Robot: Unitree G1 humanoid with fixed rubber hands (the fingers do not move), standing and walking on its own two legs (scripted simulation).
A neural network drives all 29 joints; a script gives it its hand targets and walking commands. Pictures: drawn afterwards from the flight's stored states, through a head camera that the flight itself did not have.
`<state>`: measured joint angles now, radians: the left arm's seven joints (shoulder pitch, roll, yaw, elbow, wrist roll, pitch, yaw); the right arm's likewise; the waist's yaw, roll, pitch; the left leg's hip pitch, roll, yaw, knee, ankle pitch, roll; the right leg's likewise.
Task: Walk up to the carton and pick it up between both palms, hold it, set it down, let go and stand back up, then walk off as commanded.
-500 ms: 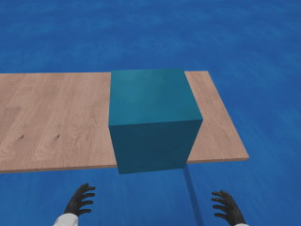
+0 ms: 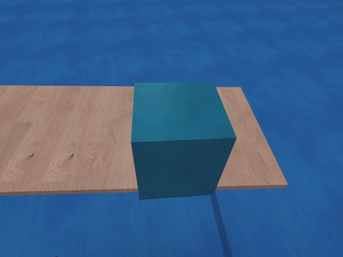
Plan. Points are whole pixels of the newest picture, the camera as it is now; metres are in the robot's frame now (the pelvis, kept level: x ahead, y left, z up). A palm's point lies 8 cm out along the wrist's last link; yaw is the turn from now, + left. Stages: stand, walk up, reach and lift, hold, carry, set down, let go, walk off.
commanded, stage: stand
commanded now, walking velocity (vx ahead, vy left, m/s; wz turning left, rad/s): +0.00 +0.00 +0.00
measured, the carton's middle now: (176, 141) +0.39 +0.00 +0.04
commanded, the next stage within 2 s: walk off in 1.34 s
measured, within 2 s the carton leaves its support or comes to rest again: neither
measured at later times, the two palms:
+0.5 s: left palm out of the picture +0.04 +0.30 -0.12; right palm out of the picture +0.07 -0.28 -0.11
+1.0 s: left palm out of the picture +0.04 +0.30 -0.12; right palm out of the picture +0.06 -0.29 -0.11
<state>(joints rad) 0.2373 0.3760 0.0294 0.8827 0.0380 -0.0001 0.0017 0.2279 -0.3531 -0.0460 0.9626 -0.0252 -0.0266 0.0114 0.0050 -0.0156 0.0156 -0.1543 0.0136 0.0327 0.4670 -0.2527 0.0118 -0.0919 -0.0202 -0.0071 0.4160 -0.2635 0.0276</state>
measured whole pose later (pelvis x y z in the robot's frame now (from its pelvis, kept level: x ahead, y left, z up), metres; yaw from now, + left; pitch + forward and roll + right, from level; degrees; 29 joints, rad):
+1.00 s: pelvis -0.01 +0.01 +0.01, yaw +0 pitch -4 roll +0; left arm 0.16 0.35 -0.01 1.11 0.02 -0.01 0.01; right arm 0.14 -0.34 -0.01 1.11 -0.01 -0.01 0.00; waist 0.01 -0.01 0.04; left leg -0.12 -0.01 0.03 0.36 -0.18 0.02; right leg -0.06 -0.04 0.00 0.32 -0.20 0.04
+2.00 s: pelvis -0.10 +0.03 -0.05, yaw +2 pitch -5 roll -2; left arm 0.10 0.41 0.05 0.81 0.04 0.10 0.02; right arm 0.22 -0.38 -0.07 0.80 -0.02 0.05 -0.01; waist -0.01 -0.05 0.22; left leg -0.44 -0.09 -0.08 0.94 -0.41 0.05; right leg -0.49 0.04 0.13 1.13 -0.58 0.01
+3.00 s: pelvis -0.25 -0.02 -0.03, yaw +1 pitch -4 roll -2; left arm 0.24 0.40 0.08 0.92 0.04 -0.03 -0.01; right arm 0.27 -0.40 -0.04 0.91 -0.01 -0.02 0.00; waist -0.02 0.02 0.07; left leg -0.30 -0.04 -0.14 0.81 -0.48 0.02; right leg -0.30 0.06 0.00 0.69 -0.31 -0.03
